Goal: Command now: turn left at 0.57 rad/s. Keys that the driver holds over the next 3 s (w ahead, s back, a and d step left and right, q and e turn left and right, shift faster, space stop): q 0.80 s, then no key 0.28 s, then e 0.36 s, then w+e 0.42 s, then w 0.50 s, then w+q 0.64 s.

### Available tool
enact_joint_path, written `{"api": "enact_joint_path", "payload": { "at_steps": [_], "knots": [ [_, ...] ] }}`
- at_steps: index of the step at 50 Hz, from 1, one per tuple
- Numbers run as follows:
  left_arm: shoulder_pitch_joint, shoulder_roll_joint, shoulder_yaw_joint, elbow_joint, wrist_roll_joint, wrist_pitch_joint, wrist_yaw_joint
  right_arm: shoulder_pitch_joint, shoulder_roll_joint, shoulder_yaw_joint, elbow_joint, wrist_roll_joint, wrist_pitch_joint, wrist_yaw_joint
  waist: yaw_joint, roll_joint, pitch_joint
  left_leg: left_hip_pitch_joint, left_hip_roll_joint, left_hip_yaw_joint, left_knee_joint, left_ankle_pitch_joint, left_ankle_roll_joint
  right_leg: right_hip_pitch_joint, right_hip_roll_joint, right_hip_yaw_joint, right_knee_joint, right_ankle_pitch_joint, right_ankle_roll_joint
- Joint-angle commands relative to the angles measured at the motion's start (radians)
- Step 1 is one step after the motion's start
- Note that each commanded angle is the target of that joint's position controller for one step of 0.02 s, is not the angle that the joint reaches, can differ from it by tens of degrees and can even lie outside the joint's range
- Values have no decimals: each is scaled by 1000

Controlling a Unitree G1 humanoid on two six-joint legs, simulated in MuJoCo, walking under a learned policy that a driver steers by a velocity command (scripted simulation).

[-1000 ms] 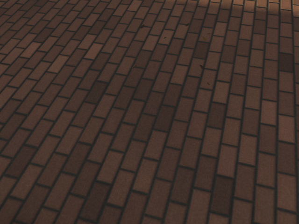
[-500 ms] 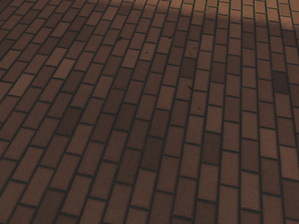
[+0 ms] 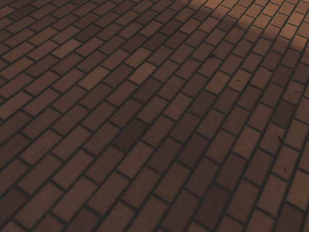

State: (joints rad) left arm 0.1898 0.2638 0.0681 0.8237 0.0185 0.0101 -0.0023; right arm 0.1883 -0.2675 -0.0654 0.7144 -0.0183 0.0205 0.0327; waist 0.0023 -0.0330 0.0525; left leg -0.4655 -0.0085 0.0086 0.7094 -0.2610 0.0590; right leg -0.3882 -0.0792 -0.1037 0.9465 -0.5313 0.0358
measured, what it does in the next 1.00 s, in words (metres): steps on the spot, turning left: right foot, then left foot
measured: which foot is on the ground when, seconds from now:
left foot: down 0.00-0.46, up 0.48-0.88, down 0.90-1.00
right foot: up 0.00-0.42, down 0.44-0.90, up 0.92-1.00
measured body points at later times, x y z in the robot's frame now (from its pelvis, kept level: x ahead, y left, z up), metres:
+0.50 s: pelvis +0.02 -0.03 +0.02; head +0.05 -0.03 +0.47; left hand +0.06 +0.27 -0.08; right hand +0.21 -0.26 -0.10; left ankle +0.06 +0.08 -0.70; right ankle +0.05 -0.13 -0.72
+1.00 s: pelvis +0.00 +0.00 +0.02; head +0.01 +0.04 +0.47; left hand -0.08 +0.28 -0.12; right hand +0.27 -0.14 -0.07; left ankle -0.05 +0.06 -0.72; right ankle +0.05 -0.13 -0.67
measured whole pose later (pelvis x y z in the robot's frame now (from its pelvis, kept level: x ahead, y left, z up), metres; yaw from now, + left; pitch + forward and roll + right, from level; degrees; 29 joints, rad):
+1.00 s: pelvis +0.00 +0.00 +0.02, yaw +33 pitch -1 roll -1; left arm 0.23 0.30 0.06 0.79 0.01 0.06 0.00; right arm 0.16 -0.26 -0.03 0.74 -0.01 0.03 0.01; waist 0.03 -0.05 0.07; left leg -0.20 -0.05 0.00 0.48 -0.27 0.07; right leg -0.34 -0.04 -0.04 0.87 -0.48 0.02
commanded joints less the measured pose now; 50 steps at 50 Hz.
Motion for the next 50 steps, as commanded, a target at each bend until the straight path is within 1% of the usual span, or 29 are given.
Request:
{"api": "enact_joint_path", "payload": {
  "at_steps": [1, 2, 4, 7, 13, 16, 19, 21, 22, 23, 24, 25, 26, 27, 28, 30, 32, 34, 39, 41, 42, 43, 44, 45, 46, 47, 48, 49, 50],
  "knots": [
    [-19, 42, 4, -95, -6, 26, 3, 126, -213, -56, -42, 10, 4, -24, -47, 201, -158, 346, 315, -466, -335, 535, 263, -285, 53, 137, 329, -25, -13],
    [-20, 50, 6, -85, -1, 20, 10, 74, -173, -45, -45, 7, 11, -34, -20, 165, -122, 319, 252, -396, -337, 501, 219, -272, 37, 147, 280, 44, -18],
    [27, 77, 12, -61, 9, 22, 11, 38, -131, -34, -54, 11, 13, -39, 5, 160, -137, 296, 198, -333, -339, 542, 185, -195, 45, 135, 223, 100, -19],
    [24, 65, 7, -66, 0, 32, 7, 77, -155, -43, -41, 14, 6, -30, -4, 103, -164, 347, 187, -350, -346, 511, 179, -169, 67, 143, 107, 109, -16],
    [-30, 78, 6, -102, -3, 34, 15, 68, -173, -51, -48, 5, 18, -24, -28, 153, -133, 290, 166, -456, -406, 129, 182, -113, 94, 168, -89, 125, -11],
    [-27, 81, 4, -111, -9, 25, 18, 58, -179, -56, -51, -4, 23, -16, -29, 158, -127, 248, 153, -507, -411, 99, 174, -45, 120, 167, -157, 120, -24],
    [16, 84, 3, -111, -18, 11, 23, 28, -181, -59, -52, -4, 25, -9, -10, 168, -128, 213, 135, -556, -407, 108, 148, 57, 147, 168, -276, 118, -51],
    [89, 78, 2, -95, -18, 2, 34, -9, -174, -59, -52, 6, 28, -10, 36, 161, -115, 133, 88, -545, -382, 55, 92, 208, 160, 155, -491, 203, -74],
    [112, 113, 11, -91, -11, -4, 45, -9, -149, -52, -55, 14, 25, -16, 44, 113, -103, 47, 30, -504, -337, -68, 35, 302, 91, 217, -625, 215, -92],
    [94, 201, 26, -113, 4, -4, 55, 52, -84, -39, -54, 21, 21, -22, 7, -83, -115, -54, -84, -349, -119, -256, -27, 371, -149, 459, -740, 87, -147],
    [-7, 263, 37, -148, 18, -1, 50, 39, -123, -50, -58, 8, 16, -31, 2, -179, -39, -170, -204, -134, 93, -288, -44, 238, -313, 651, -800, 123, -239],
    [-10, 201, 27, -144, 16, -1, 44, 14, -181, -64, -53, -20, 15, -31, -11, -64, -23, -102, -105, -154, 252, -245, -50, 157, -299, 566, -748, 259, -268],
    [-55, 141, 10, -150, 5, -4, 38, 43, -169, -66, -32, -17, 18, -21, -45, -43, -21, -66, -110, -150, 325, -191, -46, 124, -225, 450, -716, 374, -244],
    [-85, 121, 5, -158, 2, -5, 32, 79, -154, -62, -12, -14, 28, -12, -60, -59, -24, -63, -109, -139, 400, -150, -54, 137, -166, 352, -696, 459, -220],
    [-96, 119, 5, -165, 1, -5, 33, 106, -150, -60, 1, -11, 36, 0, -63, -95, -36, -81, -105, -118, 463, -129, -62, 173, -138, 295, -678, 523, -214],
    [-57, 116, 6, -162, 3, -5, 31, 85, -136, -51, -1, -1, 44, 11, -33, -93, -39, -117, -80, -82, 456, -127, -85, 243, -123, 232, -652, 632, -220],
    [19, 129, 12, -139, 5, -5, 33, 27, -122, -41, -19, 1, 48, 13, 13, -94, -42, -156, -58, -64, 382, -138, -105, 344, -145, 222, -632, 690, -234],
    [59, 146, 20, -121, 4, -6, 32, -9, -115, -35, -33, 2, 53, 15, 36, -109, -52, -147, -39, -49, 303, -156, -114, 401, -170, 211, -616, 742, -244],
    [38, 180, 32, -111, 8, -5, 14, -38, -103, -19, -53, 17, 55, 16, 39, -153, -74, 63, -17, 35, 79, -197, -81, 337, -197, 132, -574, 793, -227],
    [41, 195, 36, -102, 6, -2, 6, -38, -107, -18, -57, 21, 52, 12, 38, -163, -79, 121, -27, 53, -9, -196, -60, 325, -207, 130, -539, 809, -218],
    [34, 198, 36, -101, 2, -2, 4, -19, -103, -17, -52, 22, 47, 7, 23, -159, -86, 168, -34, 55, -92, -156, -48, 313, -202, 124, -511, 790, -203],
    [17, 197, 35, -98, -8, 1, 3, 15, -97, -14, -37, 13, 39, 0, -10, -135, -88, 247, -43, 60, -236, -43, -33, 276, -185, 99, -460, 741, -170],
    [39, 182, 31, -86, -12, 4, 0, 36, -115, -14, -28, -3, 26, -10, -27, -65, -100, 356, -17, -7, -388, 93, -20, 201, -162, 67, -392, 633, -113],
    [77, 108, 12, -107, -2, 10, -5, 60, -203, -27, -32, -20, 8, -20, -9, 183, -136, 504, 230, -317, -460, 262, 19, 20, -70, -16, -172, 288, -41],
    [30, 60, -6, -147, -2, 28, 2, 76, -274, -41, -28, 11, 2, -20, -26, 297, -118, 422, 405, -481, -411, 589, 178, -75, 62, 15, -74, -88, -18],
    [6, 109, 4, -130, -5, 43, 9, 93, -211, -29, -9, 20, -2, -20, -46, 182, -111, 408, 365, -407, -388, 593, 218, -62, 29, 100, 12, -85, -17],
    [6, 106, 5, -115, -15, 47, 3, 36, -154, -7, -8, 18, -3, -24, -17, 166, -65, 376, 306, -329, -401, 539, 200, -66, 26, 117, 28, -28, -20],
    [20, 110, 7, -95, -18, 43, -1, -28, -124, 6, -11, 10, 1, -31, 10, 159, -36, 359, 247, -270, -421, 479, 156, -58, 16, 125, -9, 41, -20],
    [30, 125, 12, -82, -7, 42, -3, -47, -123, 9, -9, 13, 0, -42, 15, 184, -28, 377, 216, -238, -421, 520, 135, -56, 21, 115, -19, 93, -17]
  ]
}}
Next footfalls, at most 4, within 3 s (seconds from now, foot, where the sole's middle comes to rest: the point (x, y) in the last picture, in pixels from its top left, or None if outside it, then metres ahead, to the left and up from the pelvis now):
0.44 right None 0.09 -0.11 -0.75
0.90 left None -0.01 0.08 -0.75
1.38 right None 0.06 -0.08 -0.75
1.80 left None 0.10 0.17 -0.75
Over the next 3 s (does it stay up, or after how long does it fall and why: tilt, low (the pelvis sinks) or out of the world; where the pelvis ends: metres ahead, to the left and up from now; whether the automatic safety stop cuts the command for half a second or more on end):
stays up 0.65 0.15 0.02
